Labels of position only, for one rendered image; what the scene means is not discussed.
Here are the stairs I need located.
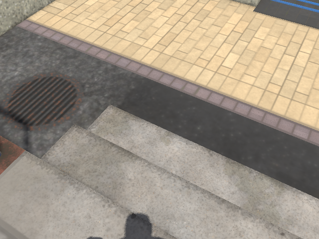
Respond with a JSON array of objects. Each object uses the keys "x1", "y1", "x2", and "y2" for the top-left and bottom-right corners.
[
  {"x1": 280, "y1": 0, "x2": 319, "y2": 10},
  {"x1": 41, "y1": 105, "x2": 319, "y2": 239}
]

